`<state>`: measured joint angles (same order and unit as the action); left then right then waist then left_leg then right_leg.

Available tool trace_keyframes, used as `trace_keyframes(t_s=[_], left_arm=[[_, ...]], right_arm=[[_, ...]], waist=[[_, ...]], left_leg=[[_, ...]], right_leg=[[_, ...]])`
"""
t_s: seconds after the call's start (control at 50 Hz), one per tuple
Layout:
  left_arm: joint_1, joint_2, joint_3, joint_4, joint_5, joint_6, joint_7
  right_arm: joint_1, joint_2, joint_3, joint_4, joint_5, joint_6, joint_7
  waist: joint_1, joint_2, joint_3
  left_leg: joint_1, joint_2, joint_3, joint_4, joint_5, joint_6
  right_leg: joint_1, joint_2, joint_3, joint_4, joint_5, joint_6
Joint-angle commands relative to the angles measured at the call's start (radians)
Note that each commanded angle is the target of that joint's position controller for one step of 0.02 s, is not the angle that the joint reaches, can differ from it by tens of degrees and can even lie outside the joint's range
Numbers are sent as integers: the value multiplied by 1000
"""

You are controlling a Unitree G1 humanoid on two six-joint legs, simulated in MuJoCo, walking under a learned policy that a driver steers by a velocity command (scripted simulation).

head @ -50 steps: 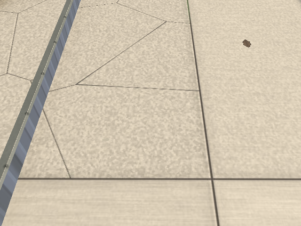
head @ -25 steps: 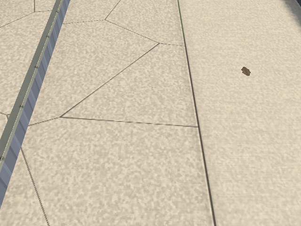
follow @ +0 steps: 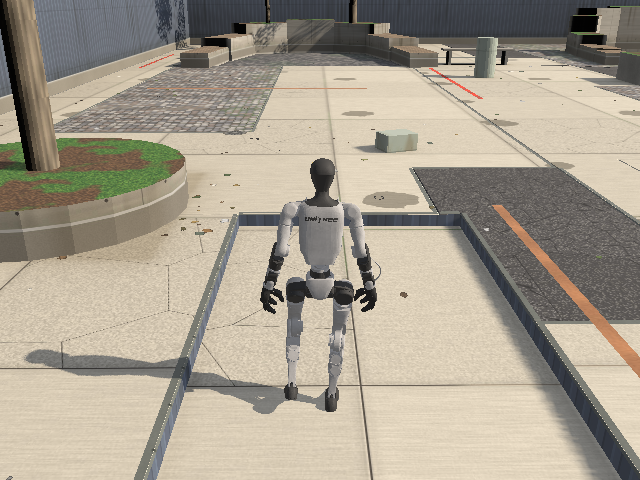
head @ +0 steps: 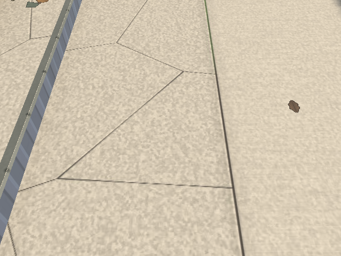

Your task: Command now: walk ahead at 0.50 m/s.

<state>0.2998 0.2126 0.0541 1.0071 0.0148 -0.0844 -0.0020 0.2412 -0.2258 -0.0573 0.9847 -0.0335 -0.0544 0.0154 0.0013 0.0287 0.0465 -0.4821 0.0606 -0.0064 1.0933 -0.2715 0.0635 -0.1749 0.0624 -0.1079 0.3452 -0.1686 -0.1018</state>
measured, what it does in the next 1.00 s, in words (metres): walks ahead: left foot, then right foot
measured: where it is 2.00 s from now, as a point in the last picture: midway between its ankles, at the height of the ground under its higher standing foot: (177, 137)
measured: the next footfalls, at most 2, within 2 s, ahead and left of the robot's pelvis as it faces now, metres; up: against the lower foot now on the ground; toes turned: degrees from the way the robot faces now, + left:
left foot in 0.34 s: +0.36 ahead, +0.12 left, +0.00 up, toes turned +4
right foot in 0.92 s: +0.66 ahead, -0.06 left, +0.00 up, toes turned -5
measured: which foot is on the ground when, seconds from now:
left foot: up 0.00-0.32, down 0.34-0.94, up 0.96-1.00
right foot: down 0.00-0.36, up 0.38-0.90, down 0.92-1.00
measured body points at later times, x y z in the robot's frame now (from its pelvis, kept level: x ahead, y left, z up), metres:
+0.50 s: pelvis +0.27 +0.05 -0.01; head +0.29 +0.07 +0.44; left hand +0.28 +0.30 -0.16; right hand +0.35 -0.20 -0.14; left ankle +0.31 +0.12 -0.74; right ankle +0.18 -0.07 -0.65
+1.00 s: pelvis +0.54 +0.01 -0.02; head +0.57 +0.00 +0.43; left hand +0.68 +0.25 -0.14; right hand +0.50 -0.23 -0.17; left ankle +0.37 +0.12 -0.66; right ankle +0.62 -0.06 -0.74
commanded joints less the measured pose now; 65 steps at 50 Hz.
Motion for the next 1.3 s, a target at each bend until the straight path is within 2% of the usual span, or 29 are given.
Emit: trace_keyframes(t_s=[0.02, 0.14, 0.22, 0.26, 0.3, 0.32, 0.34, 0.36, 0.38, 0.4, 0.42, 0.44, 0.48, 0.54, 0.6, 0.7, 0.8, 0.86, 0.88, 0.9, 0.92, 0.94, 0.96, 0.98, 1.0, 1.04, 1.08, 1.14, 1.3], left_arm=[[62, 105, 14, -16, -5, -23, 4], [155, 96, 4, 12, -4, -20, 5], [216, 99, 3, 40, 4, -15, 12], [217, 109, 6, 49, 10, -11, 19], [184, 123, 10, 49, 13, -8, 23], [169, 131, 13, 49, 13, -6, 23], [151, 126, 10, 45, 8, -3, 21], [145, 97, -1, 13, -2, -4, 17], [263, 1, -16, -2, -37, -3, 5], [187, 104, 12, 4, -9, 2, 9], [105, 103, 16, -24, -7, -2, 5], [66, 84, 12, -30, -5, -6, 2], [80, 52, 10, -21, 18, 16, -7], [56, 34, 10, -32, 25, 43, -21], [-79, 46, 10, -80, 23, 55, -26], [-257, 33, -4, -142, 9, 49, -28], [-365, 44, -8, -188, 7, 39, -25], [-316, 61, 0, -187, 7, 25, -19], [-233, 75, 9, -162, 8, 19, -13], [-74, 90, 21, -108, 13, 10, -4], [110, 148, 42, -58, 36, 0, 6], [218, 265, 72, -48, 53, 1, 10], [147, 242, 68, -52, 16, 17, 0], [24, 189, 53, -69, -2, 20, -3], [-40, 118, 34, -79, -2, 14, -8], [-65, 57, 13, -59, -4, 0, -2], [-11, 60, 10, -33, -2, -15, 2], [48, 98, 16, -12, -5, -24, 3], [188, 94, 4, 26, -3, -20, 8]], right_arm=[[29, -28, -4, -34, -7, 18, 10], [-202, -18, 11, -113, 9, 15, 16], [-293, -26, 16, -149, 11, 8, 13], [-304, -38, 12, -163, 11, 2, 11], [-240, -52, 3, -151, 11, -8, 5], [-140, -66, -6, -119, 9, -15, -2], [32, -88, -20, -60, 1, -25, -11], [220, -165, -44, -20, -25, -33, -23], [264, -259, -66, -13, -28, -27, -20], [176, -214, -59, -26, 13, -13, -12], [65, -154, -41, -45, 21, -13, -10], [17, -94, -25, -48, 18, -20, -6], [4, -39, -6, -26, 21, -33, -14], [80, -66, -7, 8, 25, -53, -19], [131, -84, -8, 22, 25, -54, -19], [213, -79, -1, 42, 23, -51, -19], [284, -84, -1, 73, 12, -45, -30], [252, -103, -8, 76, 6, -41, -38], [237, -114, -11, 76, 5, -40, -39], [216, -115, -11, 73, 10, -36, -36], [208, -94, -2, 52, 19, -36, -33], [305, 3, 17, 22, 61, -37, -20], [281, -71, -6, 33, 35, -35, -20], [192, -86, -14, 9, 25, -33, -19], [139, -70, -10, -4, 22, -38, -15], [142, -37, -8, 0, 1, -19, -8], [152, -17, -7, 3, -7, 2, 4], [46, -24, -7, -36, -7, 18, 11], [-242, -15, 13, -136, 11, 13, 14]], waist=[[-25, -77, 7], [29, -86, 50], [57, -95, 63], [49, -98, 68], [8, -106, 37], [-35, -106, -13], [-107, -72, -101], [-166, 10, -225], [-107, 244, -331], [-95, 79, -272], [-56, 42, -128], [-35, -2, -61], [20, 25, -24], [36, 24, -18], [16, 19, 27], [-30, 26, 51], [-59, 38, 68], [-17, 48, 45], [20, 54, 1], [90, 27, -78], [152, -21, -189], [127, -244, -330], [104, -175, -326], [55, -110, -159], [37, -58, -71], [-20, -83, -10], [-35, -87, -20], [-30, -79, 12], [46, -90, 53]], left_leg=[[-109, 47, 5, -54, 83, -28], [-151, 35, 59, -353, 248, -51], [-149, 7, 81, -467, 247, -25], [-134, -4, 81, -505, 194, 0], [-17, -44, 98, -548, 118, 35], [105, -78, 112, -578, 99, 55], [318, -93, 116, -639, 143, 82], [589, 100, -95, -648, 77, 138], [822, 378, -598, -772, 14, 279], [737, 333, -629, -826, -46, 257], [596, 300, -463, -840, -39, 225], [480, 253, -360, -878, 56, 196], [352, 173, -215, -919, 168, 140], [330, 151, -144, -948, 271, 148], [350, 138, -112, -994, 250, 151], [421, 112, -50, -994, 364, 132], [569, 151, -33, -940, 499, 136], [612, 169, -10, -832, 740, 115], [607, 162, 3, -734, 874, 102], [567, 128, 35, -556, 906, 82], [384, 86, 60, -308, 683, 62], [24, -87, 121, 97, 88, 9], [-90, -122, -28, 223, -230, 26], [-149, -54, -50, 235, -147, 34], [-133, -17, -48, 177, -71, 34], [-44, 29, -38, 67, -11, 18], [-13, 31, -18, 36, 12, -1], [-108, 55, 7, -47, 94, -29], [-156, 24, 75, -417, 273, -44]], right_leg=[[41, -272, 231, -220, 188, -111], [110, -237, 156, -235, 293, -90], [222, -265, 144, -201, 379, -95], [277, -290, 143, -163, 455, -92], [292, -294, 120, -65, 665, -73], [286, -283, 106, 51, 781, -60], [219, -242, 70, 243, 763, -39], [10, -193, 37, 533, 458, -17], [-347, 9, 8, 901, -307, 26], [-430, -30, 161, 976, -324, 7], [-465, -80, 162, 956, -230, 1], [-436, -113, 159, 901, -164, 3], [-343, -150, 152, 807, -118, 23], [-347, -156, 124, 751, -82, 52], [-453, -182, 102, 646, 19, 79], [-471, -162, 58, 402, 147, 92], [-475, -129, 35, 269, 125, 55], [-361, -87, 17, 206, 22, 8], [-250, -53, 3, 184, -9, -12], [-62, -23, -14, 117, 33, -36], [210, -141, 115, 112, 7, -81], [504, -452, 600, 32, -104, -211], [458, -473, 785, -80, -110, -229], [310, -435, 609, -85, -157, -195], [173, -390, 495, -128, -100, -164], [24, -300, 334, -177, 16, -97], [0, -276, 274, -191, 123, -97], [18, -263, 224, -229, 156, -107], [162, -242, 145, -227, 330, -90]])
